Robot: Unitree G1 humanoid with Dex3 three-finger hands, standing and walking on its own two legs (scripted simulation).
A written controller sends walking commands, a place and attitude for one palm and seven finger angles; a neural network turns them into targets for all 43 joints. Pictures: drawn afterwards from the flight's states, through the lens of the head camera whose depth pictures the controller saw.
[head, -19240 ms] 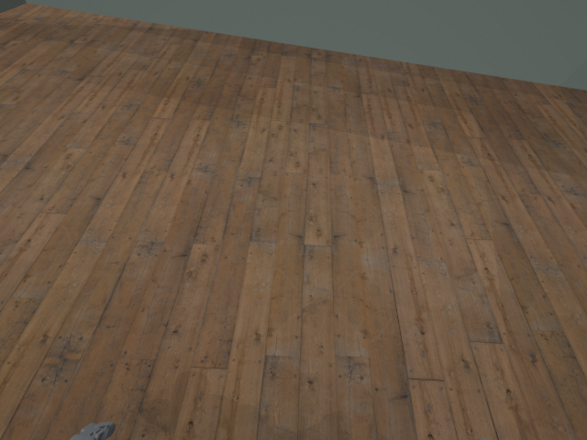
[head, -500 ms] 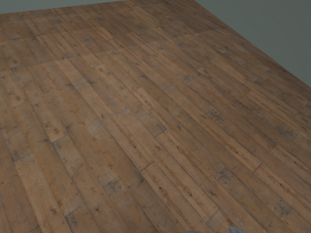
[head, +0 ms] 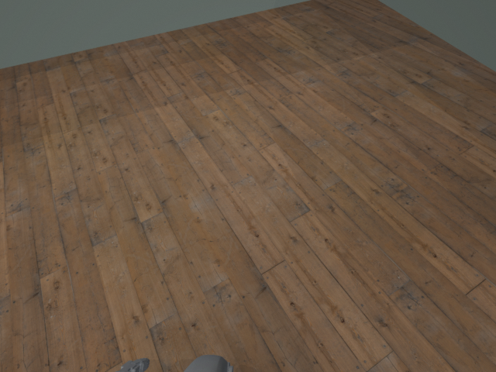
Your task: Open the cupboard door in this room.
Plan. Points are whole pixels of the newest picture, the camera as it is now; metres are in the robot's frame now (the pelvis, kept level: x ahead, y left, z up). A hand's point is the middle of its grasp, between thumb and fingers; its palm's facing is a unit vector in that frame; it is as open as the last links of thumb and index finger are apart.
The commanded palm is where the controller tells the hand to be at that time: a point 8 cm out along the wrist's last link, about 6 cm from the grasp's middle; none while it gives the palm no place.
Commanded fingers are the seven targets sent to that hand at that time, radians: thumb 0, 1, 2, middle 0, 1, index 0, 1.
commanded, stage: turn or walk to find it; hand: left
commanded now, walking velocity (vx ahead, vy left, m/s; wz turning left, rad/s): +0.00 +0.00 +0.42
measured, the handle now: out of the picture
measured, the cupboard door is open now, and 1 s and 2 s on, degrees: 0 0 0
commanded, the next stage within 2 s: stand and wait in 1.66 s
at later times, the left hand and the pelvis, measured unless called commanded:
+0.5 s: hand out of the picture -0.06 +0.28 -0.19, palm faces +0.29 -0.93 -0.22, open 7.4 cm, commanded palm none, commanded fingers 0.00 0.90 0.90 -0.20 -0.30 -0.20 -0.30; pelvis -0.03 +0.06 +0.00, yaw +13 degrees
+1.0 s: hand out of the picture +0.01 +0.22 -0.14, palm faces +0.39 -0.88 -0.28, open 7.4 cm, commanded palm none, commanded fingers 0.00 0.90 0.90 -0.20 -0.30 -0.20 -0.30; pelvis -0.03 -0.01 -0.01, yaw +25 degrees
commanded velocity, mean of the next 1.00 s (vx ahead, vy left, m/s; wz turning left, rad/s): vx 0.00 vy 0.00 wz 0.42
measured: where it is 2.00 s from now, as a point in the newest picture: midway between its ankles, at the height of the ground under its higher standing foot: outside the picture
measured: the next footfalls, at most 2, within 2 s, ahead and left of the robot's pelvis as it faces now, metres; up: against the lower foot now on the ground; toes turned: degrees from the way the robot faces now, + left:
left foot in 0.34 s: -0.02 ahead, +0.15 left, +0.00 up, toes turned +15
right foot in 0.92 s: +0.04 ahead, -0.08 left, +0.00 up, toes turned +20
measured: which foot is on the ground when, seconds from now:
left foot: up 0.00-0.32, down 0.34-0.94, up 0.96-1.00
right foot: down 0.00-0.34, up 0.36-0.90, down 0.92-1.00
